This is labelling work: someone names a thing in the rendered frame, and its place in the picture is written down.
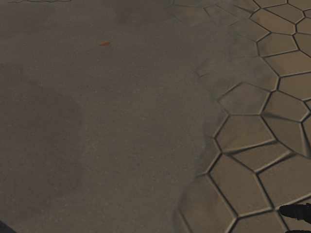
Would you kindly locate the right robot hand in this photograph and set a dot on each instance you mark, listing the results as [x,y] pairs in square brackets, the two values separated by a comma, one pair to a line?
[299,212]

